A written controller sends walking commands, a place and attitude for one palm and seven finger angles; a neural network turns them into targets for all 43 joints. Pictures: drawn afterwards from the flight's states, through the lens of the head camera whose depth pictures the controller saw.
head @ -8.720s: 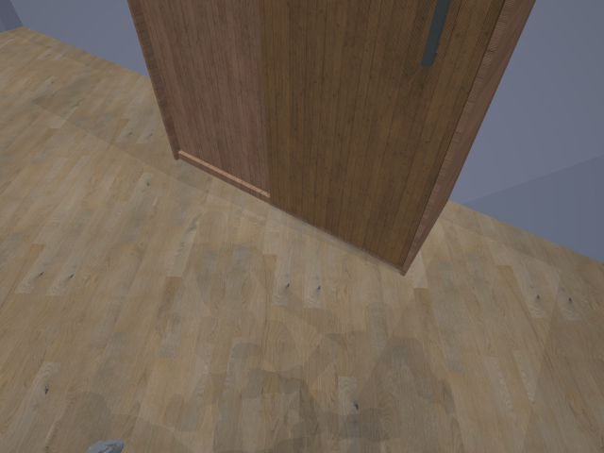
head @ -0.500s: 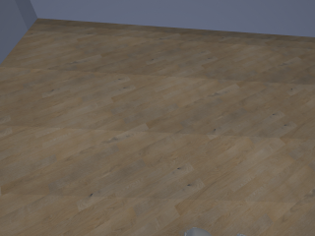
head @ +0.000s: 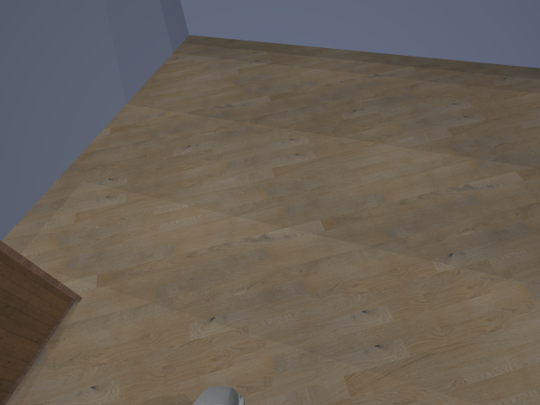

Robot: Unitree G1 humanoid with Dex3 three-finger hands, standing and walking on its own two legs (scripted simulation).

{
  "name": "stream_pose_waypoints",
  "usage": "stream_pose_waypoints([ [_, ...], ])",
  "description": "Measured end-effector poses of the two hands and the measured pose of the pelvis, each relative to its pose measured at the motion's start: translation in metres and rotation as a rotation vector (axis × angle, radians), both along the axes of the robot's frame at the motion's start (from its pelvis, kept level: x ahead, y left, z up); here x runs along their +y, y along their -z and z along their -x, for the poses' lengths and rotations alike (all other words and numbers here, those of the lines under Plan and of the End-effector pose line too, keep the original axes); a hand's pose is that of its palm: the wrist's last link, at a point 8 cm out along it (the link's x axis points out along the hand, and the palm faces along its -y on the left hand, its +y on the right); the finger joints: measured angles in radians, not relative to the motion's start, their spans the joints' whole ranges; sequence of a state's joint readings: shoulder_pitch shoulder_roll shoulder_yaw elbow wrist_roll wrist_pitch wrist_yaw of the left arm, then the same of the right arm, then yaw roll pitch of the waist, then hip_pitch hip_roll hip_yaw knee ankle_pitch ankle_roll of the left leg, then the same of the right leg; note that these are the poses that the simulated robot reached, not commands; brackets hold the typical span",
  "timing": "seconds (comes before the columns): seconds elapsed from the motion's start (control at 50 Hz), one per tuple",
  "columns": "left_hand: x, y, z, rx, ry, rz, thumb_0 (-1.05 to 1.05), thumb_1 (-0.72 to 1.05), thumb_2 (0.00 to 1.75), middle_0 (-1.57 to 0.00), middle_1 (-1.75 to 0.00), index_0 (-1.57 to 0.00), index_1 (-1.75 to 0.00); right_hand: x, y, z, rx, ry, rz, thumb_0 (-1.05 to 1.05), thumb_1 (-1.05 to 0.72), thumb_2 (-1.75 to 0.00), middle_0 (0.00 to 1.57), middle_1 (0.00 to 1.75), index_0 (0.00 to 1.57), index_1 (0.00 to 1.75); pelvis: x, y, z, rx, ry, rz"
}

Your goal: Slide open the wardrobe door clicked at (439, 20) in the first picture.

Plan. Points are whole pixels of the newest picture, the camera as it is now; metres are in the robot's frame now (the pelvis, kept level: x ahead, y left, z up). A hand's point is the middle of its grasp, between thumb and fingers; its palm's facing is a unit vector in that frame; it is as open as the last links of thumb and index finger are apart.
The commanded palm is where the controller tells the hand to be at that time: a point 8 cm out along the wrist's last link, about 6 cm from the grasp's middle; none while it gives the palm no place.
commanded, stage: turn to face it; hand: right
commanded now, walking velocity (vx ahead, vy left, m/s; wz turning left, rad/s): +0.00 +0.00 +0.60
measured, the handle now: out of the picture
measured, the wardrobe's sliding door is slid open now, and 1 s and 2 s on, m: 0.00 0.00 0.00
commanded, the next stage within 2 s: none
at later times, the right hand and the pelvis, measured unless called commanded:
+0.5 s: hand (366, 396) +0.17 -0.13 -0.17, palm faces -0.27 +0.93 -0.24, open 7.4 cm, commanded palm none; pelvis +0.02 +0.03 -0.01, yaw +18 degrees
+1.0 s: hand (326, 350) +0.24 -0.07 -0.17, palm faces -0.58 +0.78 -0.23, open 7.4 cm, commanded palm none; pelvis +0.03 +0.03 -0.01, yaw +37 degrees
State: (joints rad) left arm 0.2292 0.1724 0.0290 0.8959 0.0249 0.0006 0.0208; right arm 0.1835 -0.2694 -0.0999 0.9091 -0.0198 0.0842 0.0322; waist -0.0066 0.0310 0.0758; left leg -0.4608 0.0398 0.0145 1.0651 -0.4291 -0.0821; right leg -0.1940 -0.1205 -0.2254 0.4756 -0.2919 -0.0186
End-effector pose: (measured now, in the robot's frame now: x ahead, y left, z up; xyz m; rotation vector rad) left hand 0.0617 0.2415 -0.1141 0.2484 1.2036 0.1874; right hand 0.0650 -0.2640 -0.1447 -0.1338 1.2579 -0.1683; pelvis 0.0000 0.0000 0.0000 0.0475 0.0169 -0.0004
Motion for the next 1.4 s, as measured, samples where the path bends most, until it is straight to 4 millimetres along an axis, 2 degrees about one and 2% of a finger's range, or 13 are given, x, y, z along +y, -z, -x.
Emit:
stream_pose_waypoints([
  [0.16, 0.036, 0.03, 0.062, 0.097, -0.189, 0.044, 0.0, 0.9, 0.9, -0.2, -0.3, -0.2, -0.3, 0.047, -0.004, -0.068, -0.06, -0.177, 0.027, 0.01, -0.91, -0.9, 0.19, 0.3, 0.2, 0.29, 0.025, 0.013, -0.008, -0.006, -0.117, 0.023],
  [0.24, 0.057, 0.047, 0.08, 0.142, -0.249, 0.051, 0.0, 0.9, 0.9, -0.2, -0.3, -0.2, -0.29, 0.072, -0.007, -0.093, -0.133, -0.24, 0.059, 0.01, -0.91, -0.9, 0.2, 0.3, 0.2, 0.29, 0.039, 0.023, -0.01, -0.009, -0.156, 0.031],
  [0.3, 0.065, 0.042, 0.075, 0.126, -0.274, 0.045, 0.01, 0.91, 0.9, -0.2, -0.3, -0.2, -0.29, 0.081, -0.013, -0.096, -0.127, -0.261, 0.067, 0.01, -0.91, -0.9, 0.2, 0.3, 0.2, 0.29, 0.043, 0.016, -0.011, -0.014, -0.194, 0.041],
  [0.42, 0.07, 0.026, 0.048, 0.01, -0.301, 0.033, 0.01, 0.91, 0.9, -0.2, -0.3, -0.2, -0.29, 0.087, -0.014, -0.1, -0.078, -0.322, 0.056, 0.01, -0.91, -0.9, 0.2, 0.3, 0.21, 0.29, 0.042, 0.009, -0.015, -0.012, -0.266, 0.049],
  [0.54, 0.059, 0.014, 0.026, -0.079, -0.322, -0.006, 0.0, 0.91, 0.9, -0.2, -0.3, -0.2, -0.29, 0.076, 0.0, -0.113, -0.056, -0.36, 0.027, 0.01, -0.91, -0.9, 0.2, 0.3, 0.21, 0.3, 0.026, 0.012, -0.023, -0.01, -0.333, 0.035],
  [0.62, 0.044, 0.007, 0.028, -0.105, -0.345, -0.038, 0.0, 0.91, 0.9, -0.2, -0.3, -0.2, -0.29, 0.064, 0.013, -0.129, -0.046, -0.384, 0.008, 0.01, -0.91, -0.9, 0.2, 0.3, 0.21, 0.29, 0.012, 0.017, -0.03, -0.013, -0.389, 0.029],
  [0.74, 0.022, -0.003, 0.057, -0.057, -0.425, -0.029, 0.0, 0.9, 0.9, -0.2, -0.3, -0.2, -0.29, 0.061, 0.003, -0.148, -0.029, -0.455, -0.001, 0.01, -0.91, -0.9, 0.2, 0.3, 0.2, 0.29, 0.007, 0.004, -0.036, -0.011, -0.464, 0.009],
  [0.84, 0.011, 0.001, 0.089, -0.013, -0.526, 0.001, 0.0, 0.9, 0.9, -0.2, -0.3, -0.2, -0.29, 0.077, -0.003, -0.162, -0.008, -0.525, 0.006, 0.01, -0.91, -0.9, 0.19, 0.3, 0.2, 0.29, 0.01, 0.0, -0.039, -0.007, -0.531, 0.003],
  [0.94, 0.009, 0.015, 0.132, 0.034, -0.643, 0.042, 0.0, 0.9, 0.9, -0.2, -0.3, -0.2, -0.3, 0.116, -0.006, -0.181, -0.023, -0.633, 0.015, 0.01, -0.91, -0.9, 0.19, 0.3, 0.2, 0.29, 0.022, 0.004, -0.034, -0.011, -0.603, 0.01],
  [1.04, 0.017, 0.044, 0.179, 0.083, -0.743, 0.083, 0.0, 0.9, 0.9, -0.2, -0.3, -0.2, -0.29, 0.166, -0.006, -0.199, -0.123, -0.738, 0.032, 0.01, -0.91, -0.9, 0.19, 0.3, 0.2, 0.29, 0.043, 0.022, -0.025, -0.02, -0.665, 0.034],
  [1.1, 0.023, 0.046, 0.192, 0.117, -0.777, 0.083, 0.01, 0.9, 0.9, -0.2, -0.3, -0.2, -0.29, 0.184, -0.013, -0.199, -0.145, -0.763, 0.037, 0.01, -0.91, -0.9, 0.2, 0.3, 0.2, 0.29, 0.047, 0.019, -0.022, -0.024, -0.691, 0.034],
  [1.24, 0.04, 0.028, 0.179, 0.024, -0.814, 0.042, 0.01, 0.91, 0.9, -0.2, -0.3, -0.2, -0.29, 0.198, -0.017, -0.198, -0.102, -0.83, 0.033, 0.01, -0.91, -0.9, 0.2, 0.3, 0.21, 0.29, 0.05, 0.008, -0.024, -0.029, -0.772, 0.047],
  [1.4, 0.038, 0.011, 0.148, -0.082, -0.849, -0.053, 0.0, 0.91, 0.9, -0.2, -0.3, -0.2, -0.29, 0.191, 0.007, -0.221, -0.059, -0.883, 0.001, 0.01, -0.9, -0.9, 0.2, 0.3, 0.21, 0.3, 0.035, 0.016, -0.045, -0.017, -0.863, 0.018],
])
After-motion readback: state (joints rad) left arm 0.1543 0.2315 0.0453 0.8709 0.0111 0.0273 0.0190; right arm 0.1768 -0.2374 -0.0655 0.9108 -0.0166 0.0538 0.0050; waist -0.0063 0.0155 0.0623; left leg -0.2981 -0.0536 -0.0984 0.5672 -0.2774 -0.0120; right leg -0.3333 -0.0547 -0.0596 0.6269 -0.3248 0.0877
